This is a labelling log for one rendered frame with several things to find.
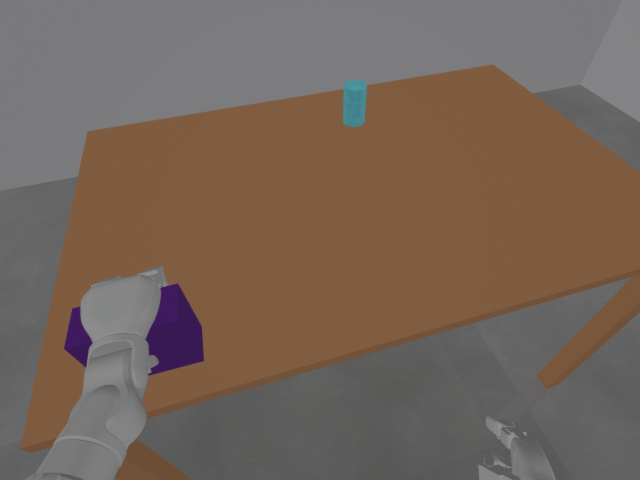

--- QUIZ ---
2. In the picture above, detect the table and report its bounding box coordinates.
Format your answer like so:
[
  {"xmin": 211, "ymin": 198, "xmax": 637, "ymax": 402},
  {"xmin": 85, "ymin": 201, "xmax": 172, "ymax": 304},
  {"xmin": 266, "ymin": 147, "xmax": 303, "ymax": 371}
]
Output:
[{"xmin": 20, "ymin": 65, "xmax": 640, "ymax": 480}]

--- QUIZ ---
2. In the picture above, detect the sponge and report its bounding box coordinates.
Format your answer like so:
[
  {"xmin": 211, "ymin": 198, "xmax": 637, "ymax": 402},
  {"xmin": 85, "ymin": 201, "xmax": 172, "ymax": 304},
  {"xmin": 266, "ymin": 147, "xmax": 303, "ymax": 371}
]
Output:
[{"xmin": 64, "ymin": 284, "xmax": 204, "ymax": 376}]

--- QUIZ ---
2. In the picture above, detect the left robot forearm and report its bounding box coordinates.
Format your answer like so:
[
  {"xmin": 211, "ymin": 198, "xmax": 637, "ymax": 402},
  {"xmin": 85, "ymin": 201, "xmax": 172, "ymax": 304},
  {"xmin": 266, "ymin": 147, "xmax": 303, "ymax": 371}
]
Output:
[{"xmin": 26, "ymin": 333, "xmax": 149, "ymax": 480}]

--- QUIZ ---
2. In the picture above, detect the left robot hand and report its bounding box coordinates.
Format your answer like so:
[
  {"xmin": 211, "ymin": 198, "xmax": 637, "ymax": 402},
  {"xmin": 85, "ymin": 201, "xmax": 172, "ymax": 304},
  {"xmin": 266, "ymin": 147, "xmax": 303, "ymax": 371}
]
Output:
[{"xmin": 80, "ymin": 266, "xmax": 169, "ymax": 374}]

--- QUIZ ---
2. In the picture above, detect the right robot hand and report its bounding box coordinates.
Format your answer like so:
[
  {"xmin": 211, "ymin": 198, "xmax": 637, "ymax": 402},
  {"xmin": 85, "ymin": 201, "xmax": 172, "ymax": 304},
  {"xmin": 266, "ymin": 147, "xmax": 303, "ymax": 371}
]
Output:
[{"xmin": 478, "ymin": 415, "xmax": 556, "ymax": 480}]

